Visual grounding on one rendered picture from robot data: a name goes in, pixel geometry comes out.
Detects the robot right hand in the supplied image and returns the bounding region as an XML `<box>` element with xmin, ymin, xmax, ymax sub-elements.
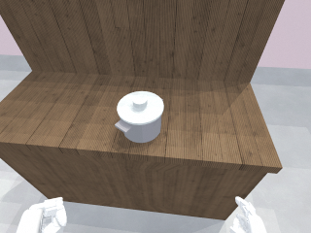
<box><xmin>229</xmin><ymin>196</ymin><xmax>267</xmax><ymax>233</ymax></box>

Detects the table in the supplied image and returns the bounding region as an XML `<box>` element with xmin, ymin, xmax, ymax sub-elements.
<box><xmin>0</xmin><ymin>0</ymin><xmax>285</xmax><ymax>220</ymax></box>

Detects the lid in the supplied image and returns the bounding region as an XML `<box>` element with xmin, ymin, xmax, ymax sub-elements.
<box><xmin>117</xmin><ymin>91</ymin><xmax>164</xmax><ymax>125</ymax></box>

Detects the robot left hand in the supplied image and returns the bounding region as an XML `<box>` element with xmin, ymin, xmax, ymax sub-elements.
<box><xmin>16</xmin><ymin>197</ymin><xmax>67</xmax><ymax>233</ymax></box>

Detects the pot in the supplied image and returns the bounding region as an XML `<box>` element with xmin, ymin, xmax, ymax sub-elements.
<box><xmin>115</xmin><ymin>99</ymin><xmax>163</xmax><ymax>144</ymax></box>

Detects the knob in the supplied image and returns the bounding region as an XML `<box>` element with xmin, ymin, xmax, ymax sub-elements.
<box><xmin>132</xmin><ymin>94</ymin><xmax>148</xmax><ymax>109</ymax></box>

